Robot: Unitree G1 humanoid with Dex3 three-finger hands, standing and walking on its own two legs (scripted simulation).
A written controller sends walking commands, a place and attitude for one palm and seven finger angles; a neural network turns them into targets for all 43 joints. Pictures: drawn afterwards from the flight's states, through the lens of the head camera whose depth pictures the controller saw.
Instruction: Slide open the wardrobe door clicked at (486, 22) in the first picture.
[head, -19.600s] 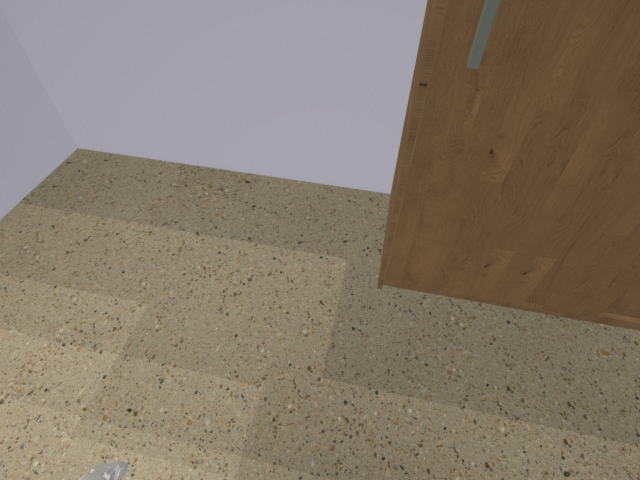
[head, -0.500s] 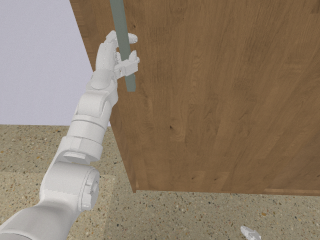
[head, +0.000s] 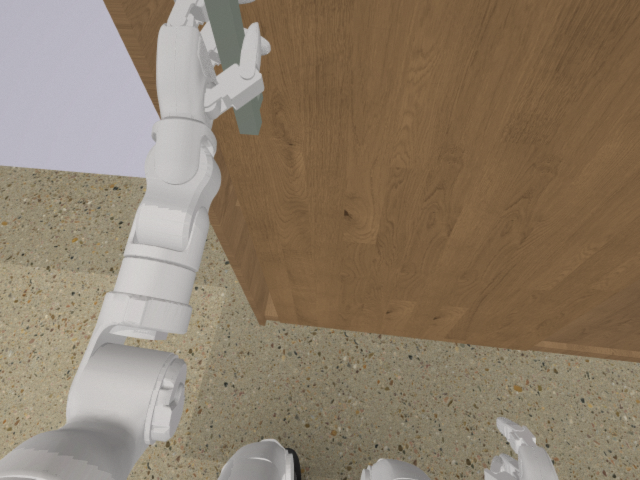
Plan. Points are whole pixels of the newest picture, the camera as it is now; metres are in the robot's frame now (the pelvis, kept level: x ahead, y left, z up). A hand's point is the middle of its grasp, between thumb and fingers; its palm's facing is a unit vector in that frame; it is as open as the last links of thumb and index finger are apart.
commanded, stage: step sideways, sliding the door along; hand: left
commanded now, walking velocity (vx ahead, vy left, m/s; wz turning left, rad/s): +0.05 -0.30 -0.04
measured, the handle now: out of the picture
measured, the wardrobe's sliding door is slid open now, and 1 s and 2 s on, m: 0.05 0.24 0.44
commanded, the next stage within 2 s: stop walking and hold the door there in 1.64 s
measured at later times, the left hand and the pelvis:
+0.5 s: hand (305, 68) +0.46 +0.07 +0.23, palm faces +0.43 -0.90 -0.08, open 6.5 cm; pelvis +0.06 -0.17 +0.00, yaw +8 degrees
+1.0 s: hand (470, 79) +0.45 -0.09 +0.23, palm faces +0.43 -0.90 -0.07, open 6.7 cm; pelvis +0.11 -0.31 +0.02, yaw +8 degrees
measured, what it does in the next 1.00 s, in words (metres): steps to the right: right foot, then left foot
